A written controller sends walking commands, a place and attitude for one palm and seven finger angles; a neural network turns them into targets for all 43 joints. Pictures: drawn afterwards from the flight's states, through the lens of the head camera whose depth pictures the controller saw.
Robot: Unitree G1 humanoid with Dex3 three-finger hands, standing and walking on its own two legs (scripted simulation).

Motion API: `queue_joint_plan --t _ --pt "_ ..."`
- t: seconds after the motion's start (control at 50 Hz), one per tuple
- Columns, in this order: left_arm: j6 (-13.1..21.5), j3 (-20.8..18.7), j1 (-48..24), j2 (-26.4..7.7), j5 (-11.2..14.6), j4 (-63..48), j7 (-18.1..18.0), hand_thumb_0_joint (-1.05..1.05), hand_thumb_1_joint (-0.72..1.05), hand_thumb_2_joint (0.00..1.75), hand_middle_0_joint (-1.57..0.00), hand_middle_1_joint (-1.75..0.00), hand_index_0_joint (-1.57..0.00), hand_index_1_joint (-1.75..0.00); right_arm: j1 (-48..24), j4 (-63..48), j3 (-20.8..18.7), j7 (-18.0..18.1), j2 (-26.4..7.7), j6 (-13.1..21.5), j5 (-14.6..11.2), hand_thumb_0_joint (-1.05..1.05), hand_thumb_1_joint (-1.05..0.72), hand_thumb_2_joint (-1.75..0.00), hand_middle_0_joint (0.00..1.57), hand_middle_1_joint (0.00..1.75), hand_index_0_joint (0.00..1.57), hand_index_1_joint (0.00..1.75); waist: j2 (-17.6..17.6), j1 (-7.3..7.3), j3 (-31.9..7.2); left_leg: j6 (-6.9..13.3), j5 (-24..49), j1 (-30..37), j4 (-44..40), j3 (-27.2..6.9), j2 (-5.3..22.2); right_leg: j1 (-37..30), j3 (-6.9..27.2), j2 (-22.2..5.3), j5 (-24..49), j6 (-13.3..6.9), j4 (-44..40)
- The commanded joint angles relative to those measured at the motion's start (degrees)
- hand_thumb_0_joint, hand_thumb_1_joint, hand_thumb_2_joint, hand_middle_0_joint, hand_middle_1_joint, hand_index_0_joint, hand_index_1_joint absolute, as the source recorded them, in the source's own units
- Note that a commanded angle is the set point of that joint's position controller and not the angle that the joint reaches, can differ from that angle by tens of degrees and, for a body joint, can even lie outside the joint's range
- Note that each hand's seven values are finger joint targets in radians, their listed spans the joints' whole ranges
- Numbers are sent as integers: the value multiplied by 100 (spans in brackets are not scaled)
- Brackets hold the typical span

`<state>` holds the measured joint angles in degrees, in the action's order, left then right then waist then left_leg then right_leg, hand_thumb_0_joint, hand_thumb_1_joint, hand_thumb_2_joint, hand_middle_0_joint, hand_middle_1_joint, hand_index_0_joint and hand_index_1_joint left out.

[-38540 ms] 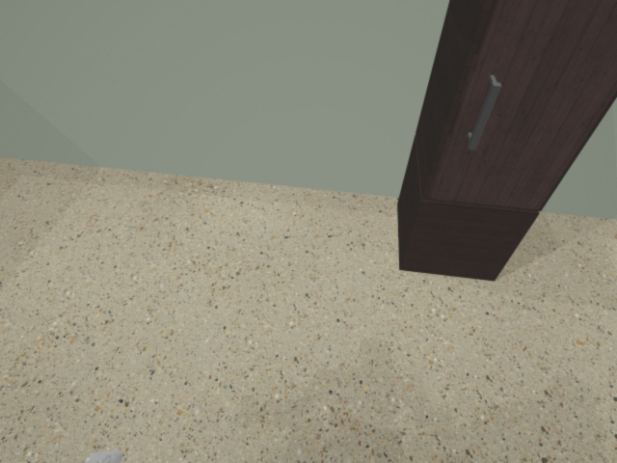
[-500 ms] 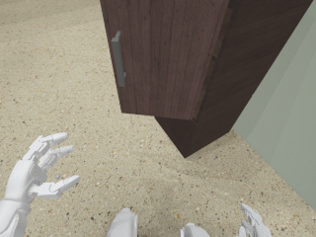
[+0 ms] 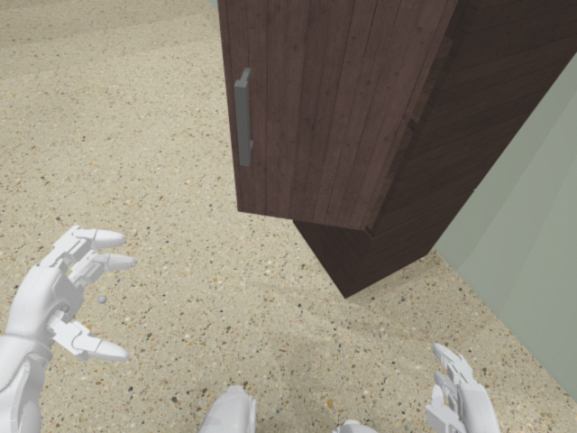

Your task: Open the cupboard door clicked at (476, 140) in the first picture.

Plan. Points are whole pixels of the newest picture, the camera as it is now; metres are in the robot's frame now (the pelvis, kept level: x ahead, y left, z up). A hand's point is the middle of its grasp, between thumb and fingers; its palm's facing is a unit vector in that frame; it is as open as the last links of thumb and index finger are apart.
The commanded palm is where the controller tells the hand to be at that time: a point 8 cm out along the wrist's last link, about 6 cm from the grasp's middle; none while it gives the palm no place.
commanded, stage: raise the hand with hooked fingers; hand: left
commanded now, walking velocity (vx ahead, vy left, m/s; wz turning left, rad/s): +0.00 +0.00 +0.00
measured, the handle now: (246, 120) +0.62 +0.13 +0.05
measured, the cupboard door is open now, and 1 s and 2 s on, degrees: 53 53 53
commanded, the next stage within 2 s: move the hooked fingers beside the handle in 0.80 s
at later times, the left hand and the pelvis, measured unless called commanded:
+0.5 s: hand (110, 269) +0.29 +0.25 +0.07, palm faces -0.08 -1.00 -0.03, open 14.0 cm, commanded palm +0.27 +0.30 +0.07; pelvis +0.01 -0.01 +0.00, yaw -1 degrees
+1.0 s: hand (111, 268) +0.30 +0.25 +0.07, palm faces -0.06 -1.00 -0.02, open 14.0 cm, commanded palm +0.29 +0.29 +0.07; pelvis +0.01 -0.02 +0.00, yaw +0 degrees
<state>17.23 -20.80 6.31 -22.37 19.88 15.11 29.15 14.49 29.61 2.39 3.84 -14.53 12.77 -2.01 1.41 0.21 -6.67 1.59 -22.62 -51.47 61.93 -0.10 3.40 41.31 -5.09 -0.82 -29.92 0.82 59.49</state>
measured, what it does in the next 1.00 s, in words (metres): stands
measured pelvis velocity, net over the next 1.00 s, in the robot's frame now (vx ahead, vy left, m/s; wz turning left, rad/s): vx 0.01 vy -0.02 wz -0.01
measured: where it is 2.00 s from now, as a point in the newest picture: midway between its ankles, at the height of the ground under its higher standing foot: outside the picture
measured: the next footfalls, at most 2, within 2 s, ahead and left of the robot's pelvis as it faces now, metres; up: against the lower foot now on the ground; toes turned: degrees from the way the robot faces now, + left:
none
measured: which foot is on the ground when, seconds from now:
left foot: down 0.00-1.00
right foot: down 0.00-1.00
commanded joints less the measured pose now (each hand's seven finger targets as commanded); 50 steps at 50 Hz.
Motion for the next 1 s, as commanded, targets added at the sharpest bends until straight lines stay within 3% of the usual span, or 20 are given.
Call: queue_joint_plan --t 0.0,0.16,0.24,0.28,0.32,0.36,0.44,0.48,0.54,0.62,0.86,0.9,0.98 --pt "305 -562 -1128 -1274 187 -933 134 0 -50 30 -30 -120 -30 -120 0 -722 -414 102 -989 236 -36 0 -90 -90 20 30 20 30 637 44 -1171 -58 128 2021 -1241 -435 -170 497 73 392 561 -252 -939" --pt "273 -871 -1475 -1637 321 -564 370 0 -50 30 -30 -120 -30 -120 85 -673 -411 138 -1024 204 -34 0 -90 -90 20 30 20 30 455 30 -1384 -14 668 1976 -1042 -273 -195 246 177 408 878 -252 -1015" --pt "278 -973 -1708 -1806 357 -448 449 0 -50 30 -30 -120 -30 -120 121 -637 -414 131 -1039 208 -35 0 -90 -90 20 30 20 30 673 -13 -1427 -18 821 1975 -1008 -243 -206 189 199 427 988 -273 -986" --pt "244 -996 -1740 -1850 344 -272 471 0 -50 30 -30 -120 -30 -120 167 -616 -421 130 -1044 180 -47 0 -90 -90 20 30 20 30 531 25 -1379 -9 804 1970 -1042 -234 -195 195 207 407 997 -242 -1044" --pt "202 -863 -1582 -1660 387 -109 540 0 -50 30 -30 -120 -30 -120 184 -633 -440 124 -1040 160 -67 0 -90 -90 20 30 20 30 362 40 -1306 11 752 1861 -1019 -180 -211 185 260 392 980 -214 -1116" --pt "216 -922 -1571 -1728 421 -120 576 0 -50 30 -30 -120 -30 -120 177 -662 -440 103 -1039 167 -63 0 -90 -90 20 30 20 30 445 -18 -1390 11 910 1833 -967 -152 -223 81 294 389 1137 -229 -1073" --pt "304 -987 -1652 -1816 413 -223 513 0 -50 30 -30 -120 -30 -120 208 -693 -453 82 -1036 148 -52 0 -90 -90 20 30 20 30 343 -8 -1378 28 901 1754 -928 -143 -223 86 319 409 1107 -229 -1035" --pt "357 -1017 -1628 -1805 408 -260 471 0 -50 30 -30 -120 -30 -120 201 -684 -453 73 -1020 137 -57 0 -90 -90 20 30 20 30 550 -26 -1462 12 863 1828 -955 -127 -221 103 324 382 1082 -216 -1033" --pt "415 -1080 -1695 -1875 409 -314 417 0 -50 30 -30 -120 -30 -120 201 -698 -442 75 -1019 132 -40 0 -90 -90 20 30 20 30 476 -25 -1451 20 874 1794 -937 -139 -220 88 310 410 1084 -228 -995" --pt "400 -937 -1722 -1743 389 -223 465 0 -50 30 -30 -120 -30 -120 179 -678 -444 101 -1016 92 -74 0 -90 -90 20 30 20 30 435 47 -1385 26 702 1802 -950 -117 -208 179 359 381 959 -183 -1079" --pt "389 -941 -1788 -1761 420 -198 508 0 -50 30 -30 -120 -30 -120 126 -689 -409 118 -999 67 -73 0 -90 -90 20 30 20 30 474 4 -1464 11 837 1841 -908 -151 -205 189 333 404 1112 -208 -984" --pt "388 -911 -1964 -1757 406 -118 507 0 -50 30 -30 -120 -30 -120 135 -662 -408 125 -1012 47 -72 0 -90 -90 20 30 20 30 417 55 -1417 11 744 1777 -897 -150 -206 225 332 390 1042 -194 -995" --pt "386 -484 -2928 -1481 278 150 440 0 -50 30 -30 -120 -30 -120 176 -512 -398 203 -1033 51 -79 0 -90 -90 20 30 20 30 472 248 -1239 3 329 1790 -883 -241 -173 656 301 381 643 -200 -971"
